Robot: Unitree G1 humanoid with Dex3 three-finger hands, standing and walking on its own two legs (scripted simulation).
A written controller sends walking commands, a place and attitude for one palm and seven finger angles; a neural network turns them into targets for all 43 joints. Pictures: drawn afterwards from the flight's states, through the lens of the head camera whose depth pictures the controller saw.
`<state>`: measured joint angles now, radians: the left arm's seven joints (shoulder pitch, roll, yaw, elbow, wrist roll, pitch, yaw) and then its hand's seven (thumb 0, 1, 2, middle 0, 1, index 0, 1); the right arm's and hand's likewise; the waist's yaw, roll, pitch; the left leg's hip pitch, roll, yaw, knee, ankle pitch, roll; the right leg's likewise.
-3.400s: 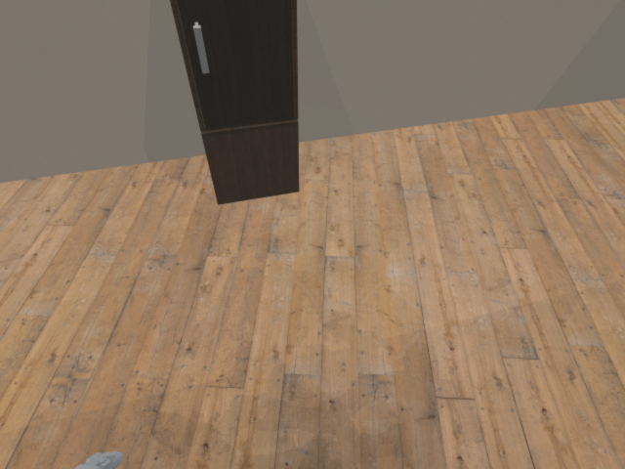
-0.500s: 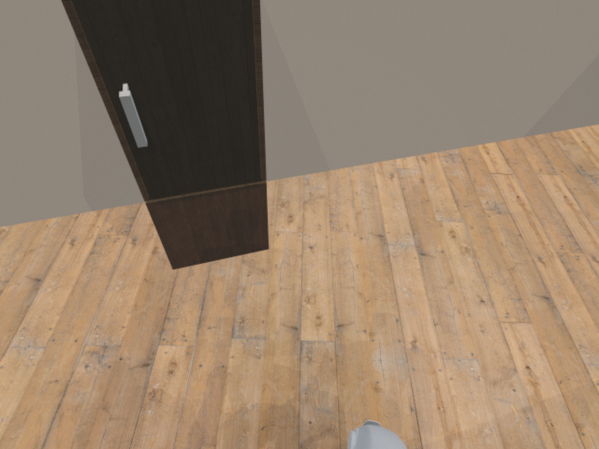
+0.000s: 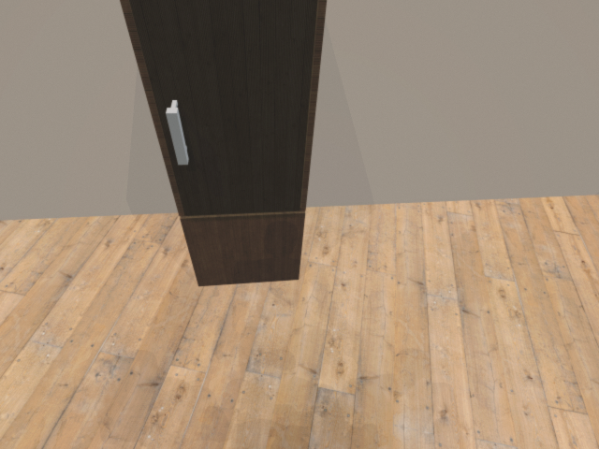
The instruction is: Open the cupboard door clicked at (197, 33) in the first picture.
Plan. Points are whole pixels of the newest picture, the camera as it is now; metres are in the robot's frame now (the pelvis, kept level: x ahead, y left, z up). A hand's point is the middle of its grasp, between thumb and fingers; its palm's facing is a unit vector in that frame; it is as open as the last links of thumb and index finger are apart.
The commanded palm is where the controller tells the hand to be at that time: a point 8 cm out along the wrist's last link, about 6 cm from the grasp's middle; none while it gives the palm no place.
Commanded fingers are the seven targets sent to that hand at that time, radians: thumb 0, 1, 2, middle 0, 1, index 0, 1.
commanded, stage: turn to face it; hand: left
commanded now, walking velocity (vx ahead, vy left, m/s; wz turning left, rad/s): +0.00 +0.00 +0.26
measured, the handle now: (178, 132) +0.77 +0.32 -0.02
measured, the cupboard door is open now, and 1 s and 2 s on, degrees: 0 0 0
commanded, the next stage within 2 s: take the last steps up to it in 0.12 s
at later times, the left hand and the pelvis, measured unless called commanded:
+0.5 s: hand out of the picture +0.00 +0.15 -0.14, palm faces +0.18 -0.95 -0.24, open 7.4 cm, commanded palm none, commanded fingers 0.00 0.90 0.90 -0.20 -0.30 -0.20 -0.30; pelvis +0.04 -0.02 +0.02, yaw +6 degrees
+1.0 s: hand out of the picture +0.11 +0.23 -0.16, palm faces +0.19 -0.96 -0.18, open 7.4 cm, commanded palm none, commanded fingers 0.00 0.90 0.90 -0.20 -0.30 -0.20 -0.30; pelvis +0.16 +0.05 +0.02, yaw +7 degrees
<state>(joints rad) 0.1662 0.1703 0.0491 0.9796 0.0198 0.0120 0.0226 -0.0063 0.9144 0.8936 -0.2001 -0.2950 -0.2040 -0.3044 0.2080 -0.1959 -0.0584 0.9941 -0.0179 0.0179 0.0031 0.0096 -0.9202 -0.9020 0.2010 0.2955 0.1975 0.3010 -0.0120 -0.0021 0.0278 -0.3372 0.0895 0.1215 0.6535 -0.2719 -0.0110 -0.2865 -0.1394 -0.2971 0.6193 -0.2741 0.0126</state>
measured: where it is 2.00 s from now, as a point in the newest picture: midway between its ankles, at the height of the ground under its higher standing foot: outside the picture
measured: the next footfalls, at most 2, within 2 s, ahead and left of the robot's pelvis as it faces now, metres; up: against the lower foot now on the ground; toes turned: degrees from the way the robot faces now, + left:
right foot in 0.38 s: +0.06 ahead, -0.13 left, +0.00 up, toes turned -1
left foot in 0.82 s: +0.18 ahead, +0.17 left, +0.00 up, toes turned +18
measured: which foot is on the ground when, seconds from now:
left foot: down 0.00-0.38, up 0.40-0.80, down 0.82-1.00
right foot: down 0.00-0.00, up 0.02-0.36, down 0.38-0.82, up 0.84-1.00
